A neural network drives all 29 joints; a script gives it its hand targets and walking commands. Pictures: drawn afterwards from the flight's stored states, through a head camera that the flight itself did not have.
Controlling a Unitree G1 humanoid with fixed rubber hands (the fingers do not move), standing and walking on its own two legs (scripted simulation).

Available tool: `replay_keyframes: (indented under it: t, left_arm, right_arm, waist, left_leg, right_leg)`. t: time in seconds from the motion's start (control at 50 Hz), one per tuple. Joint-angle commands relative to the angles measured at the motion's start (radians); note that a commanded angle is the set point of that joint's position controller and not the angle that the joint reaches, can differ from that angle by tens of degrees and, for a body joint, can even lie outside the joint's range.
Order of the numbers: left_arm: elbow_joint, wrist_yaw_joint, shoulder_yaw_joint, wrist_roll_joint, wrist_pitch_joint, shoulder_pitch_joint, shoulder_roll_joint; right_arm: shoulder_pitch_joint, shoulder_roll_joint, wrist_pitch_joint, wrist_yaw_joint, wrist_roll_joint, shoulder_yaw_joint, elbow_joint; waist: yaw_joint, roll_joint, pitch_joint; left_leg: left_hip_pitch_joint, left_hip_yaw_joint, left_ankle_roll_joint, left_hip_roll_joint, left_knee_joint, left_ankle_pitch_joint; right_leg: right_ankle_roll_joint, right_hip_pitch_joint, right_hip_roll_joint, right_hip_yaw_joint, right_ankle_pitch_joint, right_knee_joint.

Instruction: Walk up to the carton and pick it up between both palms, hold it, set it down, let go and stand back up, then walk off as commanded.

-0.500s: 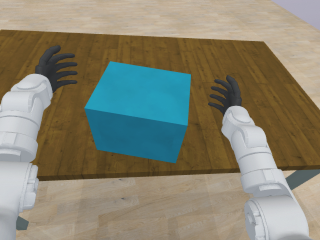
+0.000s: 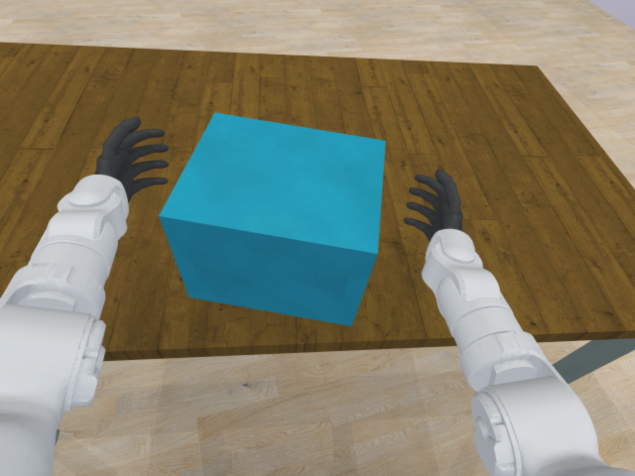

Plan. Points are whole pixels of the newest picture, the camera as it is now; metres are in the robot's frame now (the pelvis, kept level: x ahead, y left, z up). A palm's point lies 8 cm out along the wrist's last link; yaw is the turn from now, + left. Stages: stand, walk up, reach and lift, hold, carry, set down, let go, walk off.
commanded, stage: reach and lift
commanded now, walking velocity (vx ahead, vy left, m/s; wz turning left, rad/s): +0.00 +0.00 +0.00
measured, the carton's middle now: (284, 221) +0.46 +0.01 +0.04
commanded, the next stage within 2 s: none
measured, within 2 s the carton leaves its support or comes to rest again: neither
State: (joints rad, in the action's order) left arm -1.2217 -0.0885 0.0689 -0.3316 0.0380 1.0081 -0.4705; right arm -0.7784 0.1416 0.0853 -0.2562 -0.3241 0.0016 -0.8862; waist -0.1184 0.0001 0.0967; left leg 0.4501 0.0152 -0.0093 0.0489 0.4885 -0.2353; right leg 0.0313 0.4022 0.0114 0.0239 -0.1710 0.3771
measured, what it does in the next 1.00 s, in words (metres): stands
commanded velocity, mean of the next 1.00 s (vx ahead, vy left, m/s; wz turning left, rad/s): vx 0.00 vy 0.00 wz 0.00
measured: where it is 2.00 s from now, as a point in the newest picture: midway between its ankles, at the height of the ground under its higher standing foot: outside the picture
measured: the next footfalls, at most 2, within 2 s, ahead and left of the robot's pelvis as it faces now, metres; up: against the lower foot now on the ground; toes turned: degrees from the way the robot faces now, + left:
none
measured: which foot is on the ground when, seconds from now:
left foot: down 0.00-1.00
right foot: down 0.00-1.00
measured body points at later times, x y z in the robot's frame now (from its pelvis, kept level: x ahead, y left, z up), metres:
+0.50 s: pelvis -0.01 +0.00 -0.01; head +0.06 +0.03 +0.43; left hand +0.48 +0.19 +0.09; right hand +0.42 -0.19 +0.07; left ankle -0.01 +0.12 -0.74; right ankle +0.00 -0.14 -0.74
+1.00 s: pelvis -0.02 +0.00 -0.01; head +0.05 +0.04 +0.43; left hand +0.47 +0.17 +0.09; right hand +0.41 -0.16 +0.07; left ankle -0.01 +0.12 -0.74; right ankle +0.00 -0.14 -0.74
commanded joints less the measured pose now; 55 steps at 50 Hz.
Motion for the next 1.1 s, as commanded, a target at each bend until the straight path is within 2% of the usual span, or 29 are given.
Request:
replay_keyframes:
  t: [0.0,0.02,0.04,0.08,0.12,0.14,0.16,0.18,0.24,0.28,0.32,0.36,0.4,0.44,0.46,0.5,0.58,0.6,0.62,0.64,0.76,0.78,0.8,0.86,0.88,0.92,0.96,0.98,1.08]
  left_arm:
    - [0.244,0.013,-0.041,0.001,-0.102,0.540,-0.193]
    - [0.198,0.007,-0.038,-0.004,-0.106,0.541,-0.187]
    - [0.221,0.007,-0.030,-0.002,-0.118,0.545,-0.181]
    - [0.182,0.004,-0.032,0.002,-0.140,0.542,-0.179]
    - [0.213,0.008,-0.014,-0.016,-0.164,0.553,-0.164]
    - [0.201,0.004,-0.021,-0.009,-0.168,0.537,-0.163]
    - [0.216,0.008,-0.028,0.003,-0.169,0.539,-0.155]
    - [0.199,0.009,-0.047,0.019,-0.168,0.543,-0.164]
    - [0.220,0.015,-0.024,0.010,-0.171,0.566,-0.156]
    - [0.198,0.018,-0.054,0.029,-0.163,0.551,-0.166]
    - [0.205,0.023,-0.041,0.030,-0.166,0.562,-0.143]
    - [0.123,0.021,-0.037,0.026,-0.153,0.558,-0.143]
    - [0.145,0.026,-0.016,0.021,-0.159,0.585,-0.127]
    - [0.086,0.026,-0.011,0.029,-0.161,0.583,-0.116]
    - [0.100,0.031,-0.013,0.025,-0.163,0.588,-0.111]
    - [0.045,0.029,-0.019,0.021,-0.169,0.601,-0.094]
    - [0.056,0.035,0.009,0.029,-0.186,0.632,-0.036]
    - [0.033,0.034,0.012,0.026,-0.184,0.640,-0.020]
    - [0.025,0.035,0.010,0.031,-0.186,0.656,-0.020]
    - [0.014,0.036,-0.006,0.041,-0.188,0.652,-0.037]
    - [0.048,0.049,-0.028,0.081,-0.182,0.661,0.017]
    - [0.032,0.049,-0.020,0.082,-0.181,0.653,0.030]
    - [0.075,0.053,-0.006,0.085,-0.188,0.668,0.048]
    - [0.084,0.058,-0.010,0.091,-0.181,0.665,0.080]
    - [0.048,0.055,-0.032,0.107,-0.173,0.649,0.082]
    - [0.079,0.054,-0.006,0.098,-0.181,0.675,0.112]
    - [0.068,0.058,-0.017,0.112,-0.175,0.673,0.104]
    - [0.058,0.055,-0.031,0.124,-0.170,0.677,0.110]
    - [0.075,0.060,-0.040,0.137,-0.182,0.680,0.134]
  right_arm:
    - [-0.516,0.147,-0.113,-0.003,0.034,-0.050,0.218]
    - [-0.528,0.137,-0.111,-0.002,0.037,-0.038,0.203]
    - [-0.515,0.129,-0.123,-0.007,0.036,-0.044,0.223]
    - [-0.508,0.105,-0.136,-0.010,0.056,-0.051,0.239]
    - [-0.510,0.099,-0.153,-0.007,0.069,-0.056,0.247]
    - [-0.495,0.083,-0.160,-0.007,0.064,-0.043,0.252]
    - [-0.487,0.094,-0.167,-0.013,0.071,-0.054,0.226]
    - [-0.503,0.096,-0.172,-0.009,0.078,-0.052,0.214]
    - [-0.519,0.102,-0.172,-0.013,0.072,-0.063,0.225]
    - [-0.510,0.095,-0.171,-0.015,0.076,-0.058,0.209]
    - [-0.503,0.072,-0.170,-0.011,0.062,-0.041,0.200]
    - [-0.530,0.096,-0.154,-0.016,0.064,-0.051,0.166]
    - [-0.541,0.093,-0.157,-0.012,0.055,-0.060,0.150]
    - [-0.555,0.082,-0.148,-0.004,0.047,-0.038,0.122]
    - [-0.559,0.085,-0.144,-0.001,0.046,-0.036,0.113]
    - [-0.577,0.060,-0.137,0.000,0.060,-0.041,0.094]
    - [-0.607,0.034,-0.149,-0.001,0.088,-0.088,0.082]
    - [-0.620,0.017,-0.140,0.003,0.083,-0.071,0.084]
    - [-0.613,0.016,-0.136,-0.001,0.109,-0.101,0.049]
    - [-0.617,0.021,-0.139,-0.004,0.111,-0.100,0.064]
    - [-0.632,-0.013,-0.160,-0.022,0.186,-0.165,0.068]
    - [-0.643,-0.010,-0.161,-0.018,0.180,-0.156,0.061]
    - [-0.640,-0.022,-0.167,-0.017,0.193,-0.164,0.060]
    - [-0.655,-0.037,-0.180,-0.018,0.207,-0.176,0.081]
    - [-0.643,-0.055,-0.176,-0.018,0.207,-0.162,0.057]
    - [-0.661,-0.069,-0.177,-0.018,0.215,-0.181,0.072]
    - [-0.653,-0.071,-0.173,-0.016,0.208,-0.174,0.058]
    - [-0.655,-0.079,-0.172,-0.018,0.224,-0.192,0.049]
    - [-0.656,-0.092,-0.180,-0.016,0.238,-0.201,0.059]
  waist:
    - [-0.017,-0.166,0.838]
    - [-0.008,-0.148,0.815]
    - [-0.022,-0.156,0.842]
    - [-0.019,-0.137,0.873]
    - [-0.037,-0.144,0.930]
    - [-0.018,-0.157,0.940]
    - [-0.032,-0.165,0.965]
    - [-0.014,-0.168,0.947]
    - [-0.028,-0.183,0.950]
    - [-0.015,-0.165,0.964]
    - [-0.014,-0.178,0.949]
    - [-0.015,-0.151,0.886]
    - [-0.023,-0.185,0.869]
    - [0.006,-0.185,0.842]
    - [0.000,-0.165,0.829]
    - [0.005,-0.138,0.790]
    - [-0.018,-0.165,0.824]
    - [-0.004,-0.151,0.795]
    - [-0.022,-0.149,0.787]
    - [-0.006,-0.140,0.802]
    - [-0.023,-0.156,0.832]
    - [-0.015,-0.161,0.824]
    - [-0.016,-0.194,0.863]
    - [-0.021,-0.182,0.888]
    - [-0.013,-0.159,0.828]
    - [-0.029,-0.171,0.845]
    - [-0.008,-0.189,0.813]
    - [-0.016,-0.186,0.795]
    - [-0.018,-0.178,0.832]
  left_leg:
    - [-0.420,0.024,-0.073,-0.054,0.080,0.635]
    - [-0.380,0.023,-0.063,-0.053,0.079,0.582]
    - [-0.386,0.028,-0.066,-0.059,0.086,0.586]
    - [-0.325,0.025,-0.054,-0.062,0.094,0.524]
    - [-0.325,0.022,-0.059,-0.059,0.110,0.548]
    - [-0.313,0.029,-0.055,-0.067,0.120,0.552]
    - [-0.321,0.026,-0.065,-0.068,0.122,0.578]
    - [-0.320,0.027,-0.066,-0.064,0.125,0.585]
    - [-0.321,0.023,-0.070,-0.063,0.130,0.560]
    - [-0.309,0.036,-0.065,-0.072,0.132,0.562]
    - [-0.300,0.033,-0.059,-0.067,0.121,0.536]
    - [-0.273,0.037,-0.053,-0.066,0.114,0.478]
    - [-0.317,0.033,-0.063,-0.062,0.112,0.512]
    - [-0.291,0.031,-0.055,-0.062,0.109,0.487]
    - [-0.299,0.031,-0.055,-0.060,0.102,0.469]
    - [-0.259,0.036,-0.039,-0.061,0.099,0.412]
    - [-0.297,0.025,-0.047,-0.053,0.096,0.428]
    - [-0.297,0.028,-0.044,-0.051,0.092,0.401]
    - [-0.289,0.021,-0.042,-0.053,0.092,0.389]
    - [-0.283,0.026,-0.040,-0.056,0.086,0.381]
    - [-0.302,0.029,-0.053,-0.056,0.096,0.393]
    - [-0.315,0.024,-0.062,-0.051,0.095,0.415]
    - [-0.344,0.022,-0.072,-0.048,0.103,0.433]
    - [-0.370,0.018,-0.079,-0.045,0.112,0.492]
    - [-0.349,0.024,-0.071,-0.048,0.108,0.471]
    - [-0.335,0.019,-0.070,-0.047,0.097,0.433]
    - [-0.335,0.019,-0.071,-0.046,0.089,0.407]
    - [-0.325,0.020,-0.069,-0.044,0.088,0.392]
    - [-0.332,0.023,-0.066,-0.047,0.083,0.407]
  right_leg:
    - [-0.026,-0.165,-0.077,0.066,0.530,0.060]
    - [-0.025,-0.151,-0.074,0.064,0.492,0.065]
    - [-0.021,-0.158,-0.072,0.066,0.515,0.066]
    - [-0.016,-0.174,-0.060,0.054,0.507,0.087]
    - [-0.014,-0.153,-0.064,0.055,0.526,0.108]
    - [-0.011,-0.171,-0.055,0.044,0.549,0.116]
    - [-0.007,-0.167,-0.063,0.051,0.566,0.120]
    - [-0.009,-0.152,-0.061,0.047,0.551,0.123]
    - [-0.014,-0.145,-0.064,0.050,0.516,0.124]
    - [-0.009,-0.157,-0.062,0.046,0.550,0.129]
    - [-0.011,-0.165,-0.054,0.041,0.516,0.131]
    - [-0.009,-0.145,-0.053,0.042,0.477,0.128]
    - [-0.015,-0.105,-0.059,0.056,0.450,0.123]
    - [-0.019,-0.093,-0.053,0.046,0.414,0.124]
    - [-0.016,-0.100,-0.058,0.054,0.404,0.122]
    - [-0.017,-0.098,-0.049,0.043,0.375,0.116]
    - [-0.024,-0.038,-0.054,0.059,0.343,0.118]
    - [-0.025,-0.019,-0.056,0.063,0.305,0.110]
    - [-0.027,-0.019,-0.054,0.059,0.297,0.111]
    - [-0.024,-0.044,-0.054,0.055,0.304,0.109]
    - [-0.024,-0.051,-0.058,0.057,0.329,0.101]
    - [-0.027,-0.028,-0.064,0.068,0.312,0.101]
    - [-0.035,0.001,-0.063,0.070,0.300,0.095]
    - [-0.034,0.005,-0.071,0.072,0.330,0.088]
    - [-0.029,-0.012,-0.067,0.066,0.330,0.085]
    - [-0.030,-0.014,-0.062,0.073,0.297,0.092]
    - [-0.033,-0.013,-0.059,0.066,0.263,0.081]
    - [-0.029,-0.014,-0.058,0.065,0.263,0.077]
    - [-0.033,-0.024,-0.057,0.062,0.278,0.075]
